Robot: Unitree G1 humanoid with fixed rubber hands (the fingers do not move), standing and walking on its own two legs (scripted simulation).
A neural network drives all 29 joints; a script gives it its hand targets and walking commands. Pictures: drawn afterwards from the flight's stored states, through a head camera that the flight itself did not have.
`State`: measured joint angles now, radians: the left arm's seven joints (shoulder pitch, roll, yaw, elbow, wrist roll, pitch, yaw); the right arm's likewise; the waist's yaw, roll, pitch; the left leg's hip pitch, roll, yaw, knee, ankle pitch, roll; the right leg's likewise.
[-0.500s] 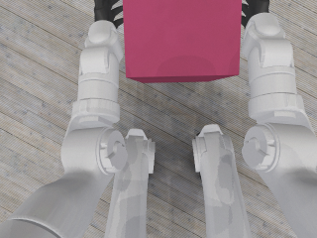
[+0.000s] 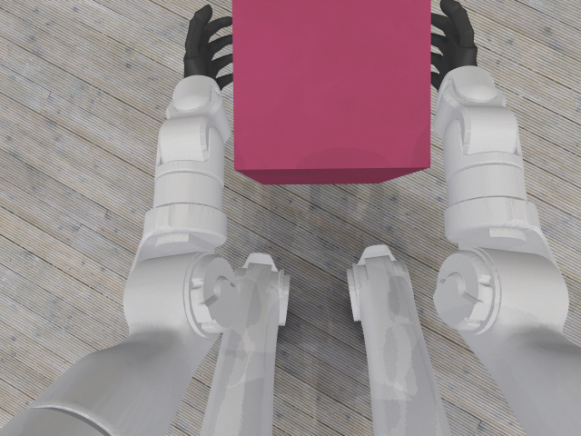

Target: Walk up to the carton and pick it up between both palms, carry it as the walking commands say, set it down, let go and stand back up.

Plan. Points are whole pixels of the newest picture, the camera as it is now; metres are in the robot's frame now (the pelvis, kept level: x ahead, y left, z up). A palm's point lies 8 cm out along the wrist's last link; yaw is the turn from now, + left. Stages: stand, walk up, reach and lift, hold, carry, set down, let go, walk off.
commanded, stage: reach and lift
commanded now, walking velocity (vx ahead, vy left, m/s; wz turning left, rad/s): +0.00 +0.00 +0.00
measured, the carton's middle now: (324, 101) +0.51 -0.03 -0.15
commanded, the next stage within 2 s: none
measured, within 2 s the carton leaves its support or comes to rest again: neither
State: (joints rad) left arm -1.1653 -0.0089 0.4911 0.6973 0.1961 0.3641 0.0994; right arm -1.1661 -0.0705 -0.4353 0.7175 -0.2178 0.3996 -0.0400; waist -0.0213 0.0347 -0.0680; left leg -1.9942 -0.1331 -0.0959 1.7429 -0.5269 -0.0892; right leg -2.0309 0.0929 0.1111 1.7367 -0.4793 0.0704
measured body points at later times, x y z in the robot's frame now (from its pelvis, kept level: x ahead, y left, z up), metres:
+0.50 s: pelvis +0.01 +0.00 +0.06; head +0.27 -0.02 +0.43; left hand +0.51 +0.12 -0.01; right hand +0.50 -0.18 -0.02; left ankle +0.10 +0.14 -0.46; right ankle +0.11 -0.13 -0.46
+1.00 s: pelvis +0.03 +0.00 +0.12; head +0.24 -0.01 +0.52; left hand +0.49 +0.12 +0.06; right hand +0.48 -0.17 +0.06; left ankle +0.10 +0.14 -0.46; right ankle +0.11 -0.13 -0.46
